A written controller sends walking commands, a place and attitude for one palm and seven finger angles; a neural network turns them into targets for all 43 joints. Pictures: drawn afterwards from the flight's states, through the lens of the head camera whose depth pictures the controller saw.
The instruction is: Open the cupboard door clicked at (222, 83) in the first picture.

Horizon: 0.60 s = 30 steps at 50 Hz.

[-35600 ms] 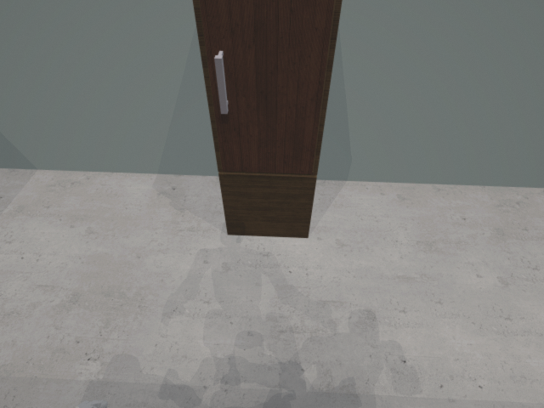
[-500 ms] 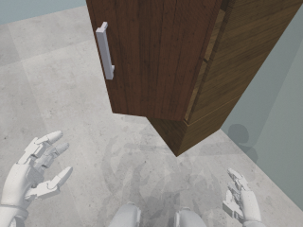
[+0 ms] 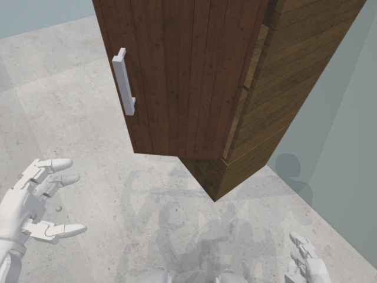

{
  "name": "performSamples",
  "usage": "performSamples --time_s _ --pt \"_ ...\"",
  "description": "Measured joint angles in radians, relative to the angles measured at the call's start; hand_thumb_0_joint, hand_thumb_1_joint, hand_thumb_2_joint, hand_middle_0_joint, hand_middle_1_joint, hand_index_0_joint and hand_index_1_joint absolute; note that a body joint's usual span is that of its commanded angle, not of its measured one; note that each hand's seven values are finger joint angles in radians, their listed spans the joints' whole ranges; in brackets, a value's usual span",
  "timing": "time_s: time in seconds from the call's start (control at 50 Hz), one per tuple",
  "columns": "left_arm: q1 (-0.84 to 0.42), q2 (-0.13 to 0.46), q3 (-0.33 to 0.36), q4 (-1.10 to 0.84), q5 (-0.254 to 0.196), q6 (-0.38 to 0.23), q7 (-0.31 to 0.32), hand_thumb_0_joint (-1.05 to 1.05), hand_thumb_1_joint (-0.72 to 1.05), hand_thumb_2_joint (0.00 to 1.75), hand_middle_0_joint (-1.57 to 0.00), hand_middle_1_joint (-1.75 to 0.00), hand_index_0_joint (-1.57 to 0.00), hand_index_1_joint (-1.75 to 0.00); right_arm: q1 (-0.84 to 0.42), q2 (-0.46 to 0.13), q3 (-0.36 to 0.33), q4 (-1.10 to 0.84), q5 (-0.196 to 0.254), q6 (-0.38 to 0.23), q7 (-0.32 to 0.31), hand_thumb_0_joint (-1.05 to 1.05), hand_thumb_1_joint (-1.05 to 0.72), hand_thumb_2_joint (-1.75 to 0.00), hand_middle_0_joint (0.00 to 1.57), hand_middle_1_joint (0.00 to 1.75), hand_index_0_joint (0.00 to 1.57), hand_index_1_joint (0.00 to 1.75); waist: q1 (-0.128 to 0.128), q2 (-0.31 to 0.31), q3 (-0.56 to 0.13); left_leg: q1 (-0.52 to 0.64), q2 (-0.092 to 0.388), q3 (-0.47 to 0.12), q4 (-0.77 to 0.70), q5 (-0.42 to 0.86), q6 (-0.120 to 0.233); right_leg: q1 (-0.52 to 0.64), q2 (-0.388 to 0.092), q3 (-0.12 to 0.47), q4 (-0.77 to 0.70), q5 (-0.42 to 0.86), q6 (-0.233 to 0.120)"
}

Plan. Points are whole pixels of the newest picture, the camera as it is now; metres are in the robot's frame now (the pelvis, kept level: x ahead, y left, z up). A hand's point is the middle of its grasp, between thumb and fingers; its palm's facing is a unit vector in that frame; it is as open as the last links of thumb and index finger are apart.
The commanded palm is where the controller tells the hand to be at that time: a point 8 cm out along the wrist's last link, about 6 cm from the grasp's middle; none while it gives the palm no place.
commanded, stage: raise the hand with hooked fingers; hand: left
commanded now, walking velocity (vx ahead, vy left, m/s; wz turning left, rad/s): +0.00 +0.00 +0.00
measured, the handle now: (126, 83) +0.55 +0.20 +0.09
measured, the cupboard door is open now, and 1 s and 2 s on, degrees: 50 50 50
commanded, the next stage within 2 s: move the hooked fingers beside the handle in 1.04 s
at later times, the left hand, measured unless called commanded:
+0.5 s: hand (51, 175) +0.28 +0.28 +0.10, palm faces +0.02 -1.00 -0.04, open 13.9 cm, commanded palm +0.26 +0.32 +0.10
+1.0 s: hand (57, 168) +0.29 +0.27 +0.10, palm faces +0.02 -1.00 -0.03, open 13.9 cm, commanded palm +0.27 +0.31 +0.10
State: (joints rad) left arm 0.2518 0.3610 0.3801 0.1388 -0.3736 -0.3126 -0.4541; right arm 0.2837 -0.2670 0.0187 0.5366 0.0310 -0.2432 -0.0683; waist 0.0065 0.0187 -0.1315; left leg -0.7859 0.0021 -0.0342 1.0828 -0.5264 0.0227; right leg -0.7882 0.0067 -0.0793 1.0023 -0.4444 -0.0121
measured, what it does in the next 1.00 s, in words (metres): stands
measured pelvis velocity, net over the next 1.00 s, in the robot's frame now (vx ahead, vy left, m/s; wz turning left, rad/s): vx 0.00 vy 0.00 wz -0.01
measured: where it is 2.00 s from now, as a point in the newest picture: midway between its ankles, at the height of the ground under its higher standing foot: outside the picture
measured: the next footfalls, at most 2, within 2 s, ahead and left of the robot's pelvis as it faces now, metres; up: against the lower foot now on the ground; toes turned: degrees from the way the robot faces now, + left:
none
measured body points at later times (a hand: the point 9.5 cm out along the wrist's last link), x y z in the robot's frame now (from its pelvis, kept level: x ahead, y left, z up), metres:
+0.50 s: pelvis +0.00 +0.00 +0.02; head +0.04 +0.01 +0.47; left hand +0.27 +0.33 +0.10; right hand +0.16 -0.24 -0.05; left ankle +0.00 +0.10 -0.67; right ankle +0.03 -0.12 -0.67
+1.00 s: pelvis +0.00 +0.00 +0.02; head +0.05 +0.00 +0.47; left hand +0.29 +0.32 +0.10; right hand +0.15 -0.25 -0.05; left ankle +0.00 +0.10 -0.67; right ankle +0.03 -0.12 -0.67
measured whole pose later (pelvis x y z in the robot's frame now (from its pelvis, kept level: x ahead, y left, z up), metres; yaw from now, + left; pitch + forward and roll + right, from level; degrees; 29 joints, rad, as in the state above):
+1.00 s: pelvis +0.00 +0.00 +0.02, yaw +0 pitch +10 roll -2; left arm -0.04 0.41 0.43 0.41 -0.35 -0.25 -0.50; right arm 0.30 -0.27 0.04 0.54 0.04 -0.18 -0.09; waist 0.00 0.02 -0.11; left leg -0.64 0.00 -0.02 0.93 -0.46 0.02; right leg -0.66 0.01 -0.06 0.86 -0.38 -0.01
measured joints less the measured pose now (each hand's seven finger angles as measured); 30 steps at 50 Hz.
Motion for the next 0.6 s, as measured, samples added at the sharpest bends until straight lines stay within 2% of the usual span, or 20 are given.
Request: performSamples --time_s 0.28,0.6 --pt "-0.14 0.029 0.02 0.112 0.004 0.046 -0.031 0.0 -0.43 0.33 -0.3 -1.15 -0.3 -1.15 -0.002 0.004 0.027 -0.008 0.004 0.019 -0.009 0.01 -0.9 -0.9 0.21 0.3 0.2 0.3 0.007 0.003 0.007 0.067 -0.001 0.003 -0.062 0.025 0.003 0.068 0.0 0.004 -0.065 0.027 0.003" --pt "-0.295 0.064 0.05 0.241 0.019 0.089 -0.051 -0.01 -0.5 0.3 -0.3 -1.2 -0.31 -1.2 0.017 -0.005 0.031 0.002 0.009 0.047 -0.026 0.01 -0.9 -0.9 0.21 0.3 0.2 0.3 0.001 0.002 0.018 0.128 -0.001 0.013 -0.132 0.055 0.002 0.123 0.001 0.014 -0.127 0.055 0.003"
